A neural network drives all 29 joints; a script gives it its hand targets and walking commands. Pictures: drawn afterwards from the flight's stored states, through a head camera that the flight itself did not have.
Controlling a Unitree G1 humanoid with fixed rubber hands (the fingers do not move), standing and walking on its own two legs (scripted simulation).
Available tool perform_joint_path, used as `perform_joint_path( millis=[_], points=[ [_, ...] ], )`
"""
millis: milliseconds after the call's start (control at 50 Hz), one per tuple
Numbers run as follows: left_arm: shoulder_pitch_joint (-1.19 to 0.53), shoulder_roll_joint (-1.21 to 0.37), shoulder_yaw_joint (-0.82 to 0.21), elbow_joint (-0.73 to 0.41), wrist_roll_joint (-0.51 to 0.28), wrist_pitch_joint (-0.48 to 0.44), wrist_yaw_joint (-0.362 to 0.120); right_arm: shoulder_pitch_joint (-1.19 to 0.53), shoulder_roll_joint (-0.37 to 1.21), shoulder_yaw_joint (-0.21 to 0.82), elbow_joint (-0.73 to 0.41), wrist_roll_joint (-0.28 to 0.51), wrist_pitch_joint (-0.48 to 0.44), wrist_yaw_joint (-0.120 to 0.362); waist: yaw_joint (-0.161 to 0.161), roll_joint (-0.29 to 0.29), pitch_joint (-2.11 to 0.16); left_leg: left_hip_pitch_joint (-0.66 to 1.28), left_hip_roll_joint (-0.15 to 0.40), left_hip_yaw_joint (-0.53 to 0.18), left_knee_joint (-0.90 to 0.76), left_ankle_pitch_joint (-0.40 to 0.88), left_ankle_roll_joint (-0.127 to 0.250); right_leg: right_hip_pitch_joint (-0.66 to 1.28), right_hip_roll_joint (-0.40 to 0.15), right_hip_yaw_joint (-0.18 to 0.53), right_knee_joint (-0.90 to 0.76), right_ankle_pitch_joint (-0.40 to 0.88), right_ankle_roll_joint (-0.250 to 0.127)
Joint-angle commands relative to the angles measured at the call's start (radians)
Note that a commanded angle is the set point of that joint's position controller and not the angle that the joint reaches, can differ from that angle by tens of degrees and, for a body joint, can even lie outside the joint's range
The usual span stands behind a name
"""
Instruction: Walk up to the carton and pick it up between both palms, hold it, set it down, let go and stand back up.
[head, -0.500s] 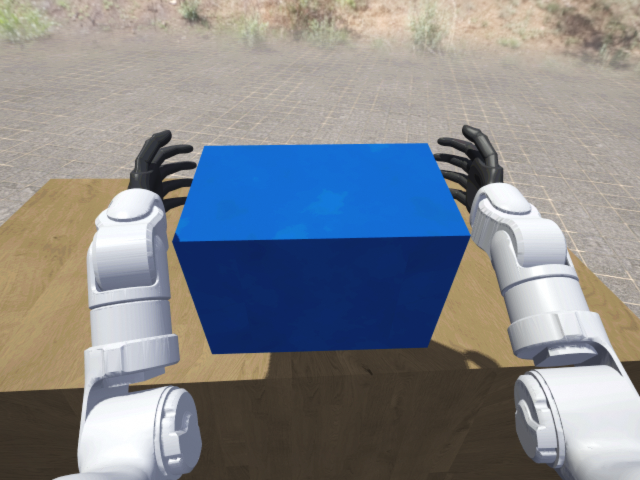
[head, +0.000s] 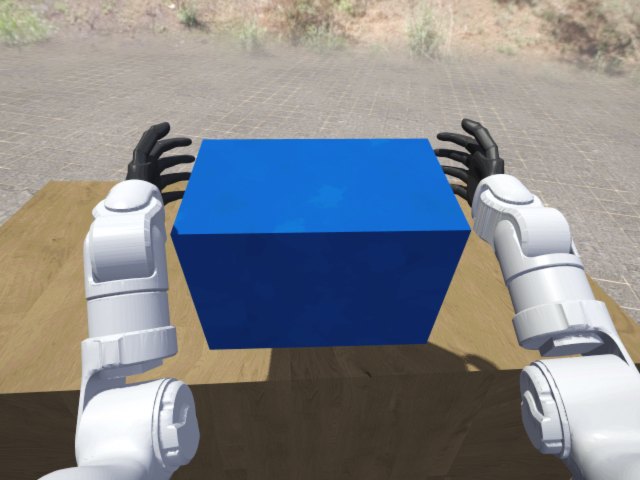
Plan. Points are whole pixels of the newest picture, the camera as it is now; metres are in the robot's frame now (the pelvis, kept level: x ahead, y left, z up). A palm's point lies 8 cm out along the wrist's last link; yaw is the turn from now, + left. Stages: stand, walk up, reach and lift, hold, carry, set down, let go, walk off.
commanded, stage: hold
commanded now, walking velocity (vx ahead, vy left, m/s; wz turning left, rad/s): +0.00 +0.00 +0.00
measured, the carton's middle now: (318, 244) +0.38 +0.00 +0.17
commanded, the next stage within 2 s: none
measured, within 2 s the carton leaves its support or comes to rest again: neither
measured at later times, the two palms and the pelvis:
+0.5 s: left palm (140, 179) +0.36 +0.20 +0.28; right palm (480, 172) +0.37 -0.18 +0.29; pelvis +0.00 +0.00 +0.00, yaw +0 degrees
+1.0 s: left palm (143, 184) +0.35 +0.19 +0.28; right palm (486, 182) +0.36 -0.19 +0.28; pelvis +0.00 +0.00 +0.00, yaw +0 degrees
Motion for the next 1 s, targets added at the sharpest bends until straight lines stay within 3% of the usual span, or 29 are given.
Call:
perform_joint_path(
  millis=[0,180,320,420,520,660,740,840,980],
  points=[
    [-0.602,-0.389,-0.360,-0.158,-0.196,-0.045,-0.166,-0.643,0.412,0.218,-0.316,0.145,-0.029,0.168,-0.004,0.098,-0.276,0.177,-0.025,-0.030,-0.009,0.166,-0.025,-0.050,0.025,0.026,-0.031,0.144,0.006],
    [-0.620,-0.376,-0.322,-0.081,-0.192,-0.038,-0.177,-0.704,0.424,0.204,-0.308,0.121,-0.018,0.176,0.022,0.039,-0.272,0.127,-0.027,-0.021,-0.038,0.054,0.007,-0.061,0.014,0.036,-0.044,0.071,0.012],
    [-0.633,-0.371,-0.316,-0.065,-0.196,-0.037,-0.190,-0.692,0.425,0.197,-0.281,0.118,-0.007,0.170,0.009,0.026,-0.276,0.149,-0.030,-0.020,-0.029,0.080,0.006,-0.064,0.011,0.045,-0.045,0.102,0.016],
    [-0.605,-0.372,-0.325,-0.075,-0.193,-0.025,-0.201,-0.662,0.404,0.194,-0.287,0.128,0.002,0.157,-0.009,0.060,-0.273,0.158,-0.030,-0.025,-0.016,0.133,-0.011,-0.037,0.016,0.042,-0.037,0.149,0.012],
    [-0.595,-0.384,-0.368,-0.167,-0.209,-0.025,-0.199,-0.634,0.400,0.215,-0.344,0.154,0.003,0.146,-0.026,0.100,-0.313,0.193,-0.032,-0.031,0.013,0.241,-0.035,-0.021,0.025,0.035,-0.022,0.230,0.007],
    [-0.560,-0.384,-0.366,-0.213,-0.199,-0.019,-0.181,-0.618,0.393,0.224,-0.387,0.168,-0.002,0.152,-0.005,0.117,-0.302,0.182,-0.029,-0.027,0.009,0.243,-0.035,-0.016,0.032,0.028,-0.019,0.208,0.000],
    [-0.556,-0.378,-0.360,-0.238,-0.196,-0.015,-0.175,-0.624,0.406,0.243,-0.410,0.169,-0.002,0.156,0.009,0.083,-0.322,0.189,-0.032,-0.022,0.010,0.248,-0.025,-0.012,0.033,0.032,-0.019,0.232,0.007],
    [-0.546,-0.358,-0.327,-0.188,-0.186,-0.012,-0.181,-0.648,0.420,0.242,-0.426,0.151,0.000,0.150,0.024,0.031,-0.309,0.157,-0.035,-0.018,-0.007,0.172,0.002,-0.007,0.023,0.038,-0.026,0.206,0.018],
    [-0.590,-0.361,-0.317,-0.105,-0.189,-0.012,-0.198,-0.662,0.428,0.210,-0.358,0.117,0.015,0.146,0.011,0.016,-0.248,0.123,-0.031,-0.016,-0.034,0.077,0.014,-0.039,0.009,0.047,-0.043,0.132,0.017]
  ],
)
